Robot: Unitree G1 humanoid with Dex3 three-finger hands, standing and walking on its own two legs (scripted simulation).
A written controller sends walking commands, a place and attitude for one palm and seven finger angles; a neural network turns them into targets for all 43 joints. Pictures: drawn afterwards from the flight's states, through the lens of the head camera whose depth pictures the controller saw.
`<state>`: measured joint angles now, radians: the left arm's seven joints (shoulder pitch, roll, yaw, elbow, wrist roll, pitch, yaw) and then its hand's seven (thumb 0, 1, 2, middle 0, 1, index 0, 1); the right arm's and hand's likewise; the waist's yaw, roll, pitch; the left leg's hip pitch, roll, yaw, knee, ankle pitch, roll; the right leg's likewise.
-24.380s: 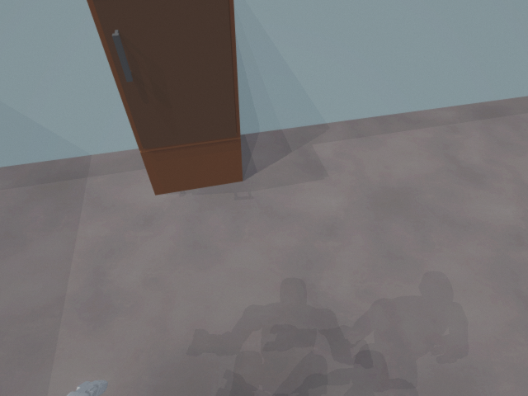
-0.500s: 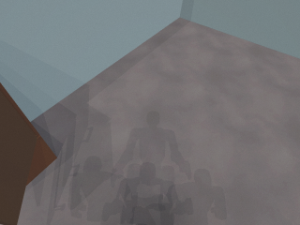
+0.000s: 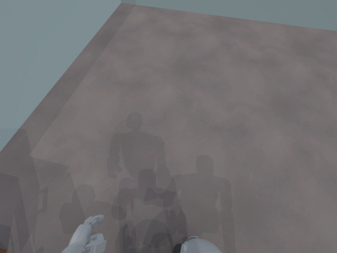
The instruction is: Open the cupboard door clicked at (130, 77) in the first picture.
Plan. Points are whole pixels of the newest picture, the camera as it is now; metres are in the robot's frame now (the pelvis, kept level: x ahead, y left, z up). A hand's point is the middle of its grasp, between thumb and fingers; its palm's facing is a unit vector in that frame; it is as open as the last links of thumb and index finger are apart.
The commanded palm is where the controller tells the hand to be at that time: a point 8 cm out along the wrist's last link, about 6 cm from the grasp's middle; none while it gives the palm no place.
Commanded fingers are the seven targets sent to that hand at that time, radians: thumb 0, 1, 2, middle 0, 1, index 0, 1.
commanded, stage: walk to a spot facing it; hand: left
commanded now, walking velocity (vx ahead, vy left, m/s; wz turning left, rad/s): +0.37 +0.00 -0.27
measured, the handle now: out of the picture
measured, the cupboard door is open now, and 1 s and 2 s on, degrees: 45 45 45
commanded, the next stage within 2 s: turn to face it in 0.78 s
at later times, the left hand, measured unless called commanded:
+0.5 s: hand (120, 247) +0.15 +0.13 -0.14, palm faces +0.02 -0.98 -0.18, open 7.3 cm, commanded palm none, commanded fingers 0.00 0.90 0.90 -0.20 -0.30 -0.20 -0.30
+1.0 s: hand (146, 105) +0.63 +0.09 -0.14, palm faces -0.22 -0.95 -0.20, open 7.3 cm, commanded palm none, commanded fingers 0.00 0.90 0.90 -0.20 -0.30 -0.20 -0.30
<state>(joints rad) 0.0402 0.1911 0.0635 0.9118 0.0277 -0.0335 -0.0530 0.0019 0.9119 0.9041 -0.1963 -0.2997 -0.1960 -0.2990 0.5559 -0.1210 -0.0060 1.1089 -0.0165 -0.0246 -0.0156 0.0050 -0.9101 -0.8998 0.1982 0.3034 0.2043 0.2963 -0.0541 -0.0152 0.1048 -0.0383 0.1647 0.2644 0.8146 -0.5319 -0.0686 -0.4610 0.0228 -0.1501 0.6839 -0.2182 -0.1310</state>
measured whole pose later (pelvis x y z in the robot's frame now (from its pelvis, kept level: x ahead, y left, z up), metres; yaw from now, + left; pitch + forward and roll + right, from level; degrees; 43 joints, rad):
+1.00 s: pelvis +0.50 -0.08 +0.02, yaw -10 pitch +1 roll +0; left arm 0.12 0.21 0.06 1.02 0.03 -0.02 -0.01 0.00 0.93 0.90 -0.19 -0.30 -0.19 -0.30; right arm 0.50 -0.10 0.00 1.15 -0.02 -0.07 -0.03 0.00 -0.92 -0.90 0.20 0.30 0.20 0.30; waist -0.06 -0.01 0.07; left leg 0.03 0.00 0.17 0.35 -0.40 0.03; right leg -0.53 -0.04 -0.09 0.67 -0.06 -0.04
